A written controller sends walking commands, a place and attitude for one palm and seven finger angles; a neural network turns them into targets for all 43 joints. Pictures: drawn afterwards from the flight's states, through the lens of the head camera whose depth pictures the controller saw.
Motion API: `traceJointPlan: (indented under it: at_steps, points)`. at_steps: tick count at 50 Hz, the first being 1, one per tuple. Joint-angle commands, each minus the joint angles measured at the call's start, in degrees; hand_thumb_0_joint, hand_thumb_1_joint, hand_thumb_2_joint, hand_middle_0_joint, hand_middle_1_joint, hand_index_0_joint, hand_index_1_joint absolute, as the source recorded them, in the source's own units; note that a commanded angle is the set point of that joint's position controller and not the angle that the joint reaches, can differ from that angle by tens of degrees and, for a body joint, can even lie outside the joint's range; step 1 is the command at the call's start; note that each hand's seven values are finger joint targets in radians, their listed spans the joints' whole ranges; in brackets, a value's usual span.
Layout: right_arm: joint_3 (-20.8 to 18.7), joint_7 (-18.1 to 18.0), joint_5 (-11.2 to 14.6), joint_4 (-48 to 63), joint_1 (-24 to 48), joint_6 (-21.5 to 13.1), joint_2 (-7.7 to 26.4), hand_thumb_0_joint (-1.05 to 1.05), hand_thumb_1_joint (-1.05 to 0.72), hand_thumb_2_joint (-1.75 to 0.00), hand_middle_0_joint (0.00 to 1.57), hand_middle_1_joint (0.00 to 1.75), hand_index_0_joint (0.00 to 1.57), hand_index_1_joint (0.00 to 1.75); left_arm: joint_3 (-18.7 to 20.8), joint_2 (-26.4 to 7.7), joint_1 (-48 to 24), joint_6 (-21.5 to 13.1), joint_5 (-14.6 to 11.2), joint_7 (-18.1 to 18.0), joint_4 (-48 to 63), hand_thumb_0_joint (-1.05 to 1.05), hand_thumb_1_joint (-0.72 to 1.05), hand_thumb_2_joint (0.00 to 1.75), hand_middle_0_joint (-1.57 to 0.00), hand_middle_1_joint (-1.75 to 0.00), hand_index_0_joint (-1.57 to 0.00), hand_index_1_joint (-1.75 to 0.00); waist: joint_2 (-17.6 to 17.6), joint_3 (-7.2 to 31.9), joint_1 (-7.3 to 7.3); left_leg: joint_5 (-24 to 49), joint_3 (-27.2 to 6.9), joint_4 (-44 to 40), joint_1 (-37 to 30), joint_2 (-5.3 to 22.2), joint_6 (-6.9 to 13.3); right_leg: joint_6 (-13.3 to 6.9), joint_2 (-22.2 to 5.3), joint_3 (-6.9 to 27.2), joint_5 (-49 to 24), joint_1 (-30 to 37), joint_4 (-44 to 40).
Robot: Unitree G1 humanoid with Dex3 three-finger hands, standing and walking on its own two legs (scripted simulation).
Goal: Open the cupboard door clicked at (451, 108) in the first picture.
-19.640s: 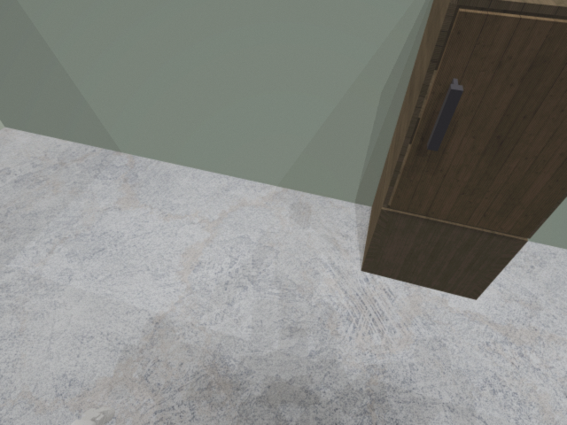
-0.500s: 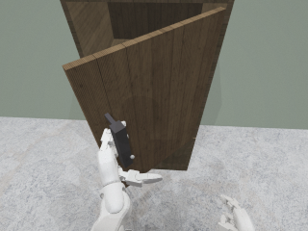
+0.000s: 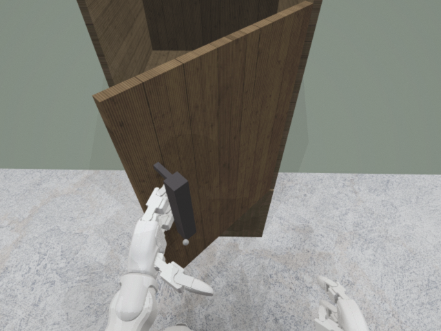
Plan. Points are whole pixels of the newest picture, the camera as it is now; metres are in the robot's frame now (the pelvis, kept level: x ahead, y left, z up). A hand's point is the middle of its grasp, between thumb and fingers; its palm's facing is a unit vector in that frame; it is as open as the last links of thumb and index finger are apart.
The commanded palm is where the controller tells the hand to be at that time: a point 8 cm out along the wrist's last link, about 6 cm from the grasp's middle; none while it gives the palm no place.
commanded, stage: slide the hand sideways off the handle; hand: left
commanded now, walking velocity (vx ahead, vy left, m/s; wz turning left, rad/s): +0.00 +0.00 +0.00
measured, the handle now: (174, 202) +0.32 +0.10 +0.08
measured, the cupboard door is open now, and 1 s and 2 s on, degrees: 45 44 44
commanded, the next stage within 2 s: draw the hand back to the body in 0.72 s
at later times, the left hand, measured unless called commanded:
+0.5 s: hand (145, 272) +0.20 +0.13 +0.07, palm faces +0.02 -1.00 -0.03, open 16.1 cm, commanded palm +0.17 +0.19 +0.07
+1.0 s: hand (118, 280) +0.19 +0.16 +0.08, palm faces +0.00 -1.00 -0.06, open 16.3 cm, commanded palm +0.16 +0.22 +0.09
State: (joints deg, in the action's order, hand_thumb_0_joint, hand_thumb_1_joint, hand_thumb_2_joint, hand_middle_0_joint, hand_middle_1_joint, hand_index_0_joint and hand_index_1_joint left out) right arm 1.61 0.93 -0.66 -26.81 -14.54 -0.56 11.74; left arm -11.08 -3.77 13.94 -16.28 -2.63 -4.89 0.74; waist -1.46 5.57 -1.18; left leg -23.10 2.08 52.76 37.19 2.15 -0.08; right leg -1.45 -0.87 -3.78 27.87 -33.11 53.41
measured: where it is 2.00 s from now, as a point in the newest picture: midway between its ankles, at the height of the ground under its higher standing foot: outside the picture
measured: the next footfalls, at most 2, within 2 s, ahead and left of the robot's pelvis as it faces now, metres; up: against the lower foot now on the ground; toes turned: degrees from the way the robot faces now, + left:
none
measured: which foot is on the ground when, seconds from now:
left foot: down 0.00-1.00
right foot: down 0.00-1.00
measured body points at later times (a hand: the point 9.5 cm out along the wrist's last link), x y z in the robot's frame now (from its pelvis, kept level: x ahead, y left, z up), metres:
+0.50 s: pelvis +0.01 -0.01 -0.01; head +0.05 -0.02 +0.44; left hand +0.20 +0.18 +0.07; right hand +0.20 -0.23 -0.08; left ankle +0.04 +0.12 -0.69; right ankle -0.01 -0.10 -0.69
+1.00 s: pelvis +0.00 +0.00 -0.01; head +0.02 +0.00 +0.44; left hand +0.18 +0.21 +0.09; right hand +0.19 -0.21 -0.08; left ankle +0.04 +0.12 -0.69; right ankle -0.01 -0.10 -0.69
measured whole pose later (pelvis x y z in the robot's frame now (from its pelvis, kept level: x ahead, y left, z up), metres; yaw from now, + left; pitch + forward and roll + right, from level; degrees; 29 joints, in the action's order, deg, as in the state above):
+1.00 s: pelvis +0.00 +0.00 -0.01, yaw +1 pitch +9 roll -2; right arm 0.9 -2.9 1.8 -24.7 -15.4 -3.7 11.5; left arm 1.9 -12.2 33.2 -16.4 -12.7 8.2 18.6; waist -3.1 7.8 0.5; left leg -26.1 -0.2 59.2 42.3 2.6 0.0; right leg -1.3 -0.3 -5.7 30.1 -36.3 57.4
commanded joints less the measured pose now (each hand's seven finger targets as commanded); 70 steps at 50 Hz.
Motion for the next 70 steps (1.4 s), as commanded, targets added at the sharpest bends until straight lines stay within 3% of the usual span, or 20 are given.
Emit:
traceJointPlan:
  at_steps: [1, 7, 8, 14, 19, 22, 27, 34, 35, 38, 41, 44, 50, 54, 58, 66, 67, 68, 69, 70]
  points:
    - [-2.3, -0.7, 0.6, 10.7, 5.8, -3.0, 5.9, 0.0, -0.9, -0.9, 0.2, 0.3, 0.2, 0.3, 7.0, -4.1, -1.3, -3.8, -1.8, 0.2, 15.6, 0.0, -0.5, 0.3, -0.15, -0.3, -0.15, -0.3, 3.3, 9.3, 2.24, 5.8, -1.7, -7.1, -7.1, -2.5, 1.3, 0.1, 1.5, 2.4, -11.4, 3.2, -10.6]
    - [-2.4, -1.2, 0.9, 10.7, 5.1, -3.8, 6.1, 0.0, -0.9, -0.9, 0.2, 0.3, 0.2, 0.3, 8.6, -4.7, 4.3, -4.6, -4.1, 2.5, 18.7, 0.0, -0.5, 0.3, -0.15, -0.3, -0.15, -0.3, 3.1, 7.2, 1.44, 7.1, -2.0, -6.0, -6.3, -2.5, 1.2, 0.4, 1.7, 2.2, -14.1, 2.3, -10.0]
    - [-2.6, -1.3, 0.9, 10.5, 4.9, -3.9, 6.3, 0.0, -0.9, -0.9, 0.2, 0.3, 0.2, 0.3, 9.5, -5.4, 5.7, -4.8, -4.4, 2.8, 18.5, 0.0, -0.5, 0.3, -0.15, -0.3, -0.15, -0.3, 4.7, 7.5, 1.55, 7.6, -2.1, -5.7, -5.8, -2.5, 1.3, 0.4, 1.7, 2.4, -14.8, 3.1, -10.0]
    - [-3.0, -1.6, 1.1, 11.0, 4.2, -5.1, 6.5, 0.0, -0.9, -0.9, 0.2, 0.3, 0.2, 0.3, 9.9, -6.7, 9.4, -6.6, -5.2, 5.6, 22.3, 0.0, -0.5, 0.3, -0.15, -0.3, -0.15, -0.3, 2.7, 8.3, 0.96, 8.5, -2.3, -3.8, -5.0, -2.7, 1.3, 0.7, 1.6, 2.7, -16.6, 1.5, -8.4]
    - [-3.5, -2.1, 1.4, 11.2, 3.7, -5.2, 6.4, 0.0, -0.9, -0.9, 0.2, 0.3, 0.2, 0.3, 13.7, -9.3, 16.1, -7.0, -6.6, 8.2, 23.5, 0.0, -0.5, 0.3, -0.15, -0.3, -0.15, -0.3, 4.2, 10.5, 1.84, 10.4, -2.2, -2.2, -3.6, -2.8, 1.3, 1.3, 1.2, 3.7, -21.2, 3.7, -7.4]
    - [-3.6, -2.2, 1.6, 11.5, 3.5, -5.5, 6.2, 0.0, -0.9, -0.9, 0.2, 0.3, 0.2, 0.3, 12.7, -8.3, 17.3, -7.3, -7.5, 9.9, 25.6, 0.0, -0.5, 0.3, -0.15, -0.3, -0.15, -0.3, 1.9, 10.1, 1.45, 11.2, -2.3, -1.9, -4.2, -2.9, 1.2, 1.2, 1.4, 2.9, -22.2, 2.6, -6.6]
    - [-3.9, -2.8, 1.8, 11.6, 3.6, -5.5, 6.3, 0.0, -0.9, -0.9, 0.2, 0.3, 0.2, 0.3, 14.4, -9.4, 21.4, -7.7, -9.4, 12.7, 26.1, 0.0, -0.5, 0.3, -0.15, -0.3, -0.15, -0.3, 4.2, 9.2, 1.11, 10.7, -2.9, -0.5, -2.0, -3.0, 1.2, 2.1, 0.8, 4.0, -24.3, 2.3, -6.6]
    - [-4.1, -3.7, 2.2, 11.6, 3.8, -6.0, 6.6, 0.0, -0.9, -0.9, 0.2, 0.3, 0.2, 0.3, 16.2, -11.7, 21.5, -8.8, -11.2, 16.4, 26.6, 0.0, -0.5, 0.3, -0.15, -0.3, -0.15, -0.3, 2.2, 8.2, 0.87, 8.5, -3.5, 0.8, -0.6, -2.8, 1.3, 1.5, 1.3, 3.8, -17.1, -1.0, -6.2]
    - [-3.9, -3.7, 2.1, 12.1, 4.0, -6.4, 6.8, 0.0, -0.9, -0.9, 0.2, 0.3, 0.2, 0.3, 14.4, -10.4, 19.8, -9.1, -11.6, 16.8, 28.3, 0.0, -0.5, 0.3, -0.15, -0.3, -0.15, -0.3, 0.8, 8.3, 0.53, 8.1, -3.5, 0.9, -0.9, -3.0, 1.4, 1.4, 1.3, 3.7, -16.0, -1.8, -6.1]
    - [-4.0, -4.0, 2.1, 11.9, 3.9, -6.9, 6.9, 0.0, -0.9, -0.9, 0.2, 0.3, 0.2, 0.3, 15.0, -11.0, 19.3, -9.0, -11.8, 16.3, 28.2, 0.0, -0.5, 0.3, -0.15, -0.3, -0.15, -0.3, 1.8, 8.9, 0.61, 7.3, -3.9, 1.0, -0.7, -2.7, 1.6, 1.0, 1.8, 3.1, -12.7, -2.8, -5.9]
    - [-3.8, -4.0, 2.2, 12.3, 4.0, -7.2, 6.9, 0.0, -0.9, -0.9, 0.2, 0.3, 0.2, 0.3, 13.4, -9.7, 18.7, -8.0, -11.2, 15.5, 27.4, 0.0, -0.5, 0.3, -0.15, -0.3, -0.15, -0.3, 1.2, 7.3, 0.57, 4.5, -4.1, 0.3, -0.1, -2.6, 1.4, 0.8, 2.0, 2.5, -7.9, -4.8, -6.0]
    - [-3.8, -4.3, 2.4, 12.8, 4.1, -7.0, 6.8, 0.0, -0.9, -0.9, 0.2, 0.3, 0.2, 0.3, 16.9, -13.9, 18.2, -6.4, -10.5, 13.7, 31.0, 0.0, -0.5, 0.3, -0.15, -0.3, -0.15, -0.3, -0.1, 10.2, 1.8, 5.1, -4.0, -1.1, -2.0, -2.3, 1.7, 0.6, 2.0, 2.8, -7.7, -2.3, -6.8]
    - [-2.9, -4.6, 3.3, 12.7, 4.7, -6.9, 6.2, 0.0, -0.9, -0.9, 0.2, 0.3, 0.2, 0.3, 18.8, -13.8, 19.6, -1.8, -11.4, 12.3, 32.0, 0.0, -0.5, 0.3, -0.15, -0.3, -0.15, -0.3, -1.2, 7.7, 2.18, 4.6, -4.2, -4.8, -4.5, -2.1, 1.4, 0.7, 2.6, 0.6, -8.1, -0.6, -8.4]
    - [-2.4, -4.8, 3.5, 12.4, 5.0, -7.7, 6.8, 0.0, -0.9, -0.9, 0.2, 0.3, 0.2, 0.3, 18.6, -13.3, 20.7, 0.4, -12.7, 13.8, 31.7, 0.0, -0.5, 0.3, -0.15, -0.3, -0.15, -0.3, 0.7, 5.6, 1.87, 4.8, -4.6, -6.4, -5.6, -2.0, 1.6, 0.8, 2.8, 0.2, -8.8, 0.6, -10.1]
    - [-2.3, -5.1, 3.6, 11.6, 5.1, -8.6, 7.3, 0.0, -0.9, -0.9, 0.2, 0.3, 0.2, 0.3, 21.7, -16.5, 19.0, 1.8, -13.3, 14.9, 32.8, 0.0, -0.5, 0.3, -0.15, -0.3, -0.15, -0.3, 0.4, 4.4, 1.94, 4.9, -4.8, -7.4, -6.7, -1.9, 1.6, 0.8, 2.7, 0.4, -8.6, 1.6, -11.7]
    - [-1.5, -5.4, 4.0, 10.3, 4.9, -10.9, 7.4, 0.0, -0.9, -0.9, 0.2, 0.3, 0.2, 0.3, 24.9, -17.9, 15.9, 3.5, -15.3, 16.6, 35.2, 0.0, -0.32, 0.37, -0.16, -0.3, -0.16, -0.3, -3.1, 4.6, 2.37, 6.5, -5.2, -10.3, -11.4, -2.0, 1.4, 0.6, 2.9, -0.6, -10.5, 3.8, -13.6]
    - [-1.7, -7.0, 3.1, 10.9, 5.5, -9.7, 7.0, 0.0, -0.9, -0.9, 0.2, 0.3, 0.2, 0.3, 27.3, -26.7, 14.9, 5.7, -6.4, 8.1, 39.5, 0.0, -0.29, 0.39, -0.16, -0.3, -0.16, -0.3, -3.2, 3.9, 5.41, 5.2, -3.9, -13.0, -11.7, -1.3, 1.2, -0.3, 1.3, 3.5, -9.2, 5.2, -18.2]
    - [-1.2, -7.6, 2.7, 10.2, 5.4, -9.5, 6.0, 0.0, -0.9, -0.9, 0.2, 0.3, 0.2, 0.3, 26.6, -23.4, 17.2, 7.4, -5.3, 4.0, 37.9, 0.0, -0.26, 0.4, -0.16, -0.3, -0.16, -0.3, -2.2, 0.9, 4.15, 4.3, -3.5, -13.6, -12.4, -1.6, 1.2, -0.2, 1.0, 3.6, -6.9, 5.0, -20.9]
    - [-1.0, -7.7, 2.6, 10.3, 5.1, -9.3, 6.0, 0.0, -0.9, -0.9, 0.2, 0.3, 0.2, 0.3, 24.1, -19.9, 19.0, 8.6, -4.7, 2.6, 38.0, 0.0, -0.22, 0.42, -0.16, -0.3, -0.16, -0.3, -1.1, 1.0, 3.72, 4.8, -3.6, -14.0, -13.7, -1.6, 1.2, 0.0, 0.7, 2.8, -7.7, 5.2, -20.6]
    - [-0.8, -7.5, 2.7, 9.5, 4.9, -8.7, 5.6, 0.0, -0.9, -0.9, 0.2, 0.3, 0.2, 0.3, 22.5, -17.9, 21.2, 9.8, -3.7, 1.4, 36.4, 0.0, -0.18, 0.43, -0.16, -0.3, -0.16, -0.3, -3.2, -0.5, 3.43, 5.5, -3.5, -14.7, -14.4, -1.3, 1.2, 0.0, 0.7, 2.0, -8.7, 6.1, -20.4]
